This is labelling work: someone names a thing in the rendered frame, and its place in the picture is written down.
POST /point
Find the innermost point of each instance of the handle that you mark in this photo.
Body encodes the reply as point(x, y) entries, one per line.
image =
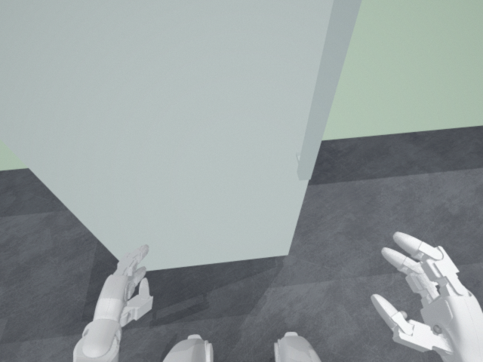
point(340, 28)

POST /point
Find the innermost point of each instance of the right robot thigh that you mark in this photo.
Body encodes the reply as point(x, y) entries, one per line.
point(294, 349)

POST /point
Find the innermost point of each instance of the robot thigh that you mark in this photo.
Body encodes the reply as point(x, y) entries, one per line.
point(294, 349)
point(191, 350)

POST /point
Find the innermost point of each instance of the fridge door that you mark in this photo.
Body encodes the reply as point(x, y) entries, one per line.
point(171, 123)

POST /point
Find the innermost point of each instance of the left robot forearm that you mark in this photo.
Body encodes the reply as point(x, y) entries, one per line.
point(99, 343)

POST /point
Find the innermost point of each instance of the left robot hand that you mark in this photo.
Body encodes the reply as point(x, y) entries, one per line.
point(113, 301)

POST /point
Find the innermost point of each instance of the left robot thigh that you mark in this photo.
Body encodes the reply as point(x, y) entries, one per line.
point(191, 350)

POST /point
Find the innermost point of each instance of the right robot hand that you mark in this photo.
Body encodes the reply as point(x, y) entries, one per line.
point(456, 310)

